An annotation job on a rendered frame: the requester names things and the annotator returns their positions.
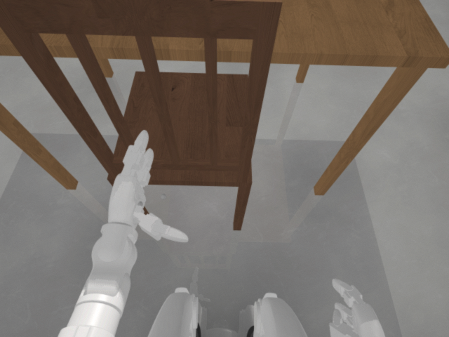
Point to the right robot thigh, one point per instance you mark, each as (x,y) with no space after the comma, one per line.
(273,317)

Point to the right robot hand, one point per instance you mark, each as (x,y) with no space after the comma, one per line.
(361,319)

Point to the left robot hand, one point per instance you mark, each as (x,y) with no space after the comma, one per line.
(128,191)

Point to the left robot forearm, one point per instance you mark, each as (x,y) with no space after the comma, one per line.
(102,300)

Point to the left robot thigh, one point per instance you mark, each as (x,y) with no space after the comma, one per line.
(177,316)

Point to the chair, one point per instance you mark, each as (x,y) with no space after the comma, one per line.
(201,126)

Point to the robot thigh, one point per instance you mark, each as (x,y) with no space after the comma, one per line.
(273,317)
(177,316)

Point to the table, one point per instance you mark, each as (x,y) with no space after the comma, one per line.
(376,33)

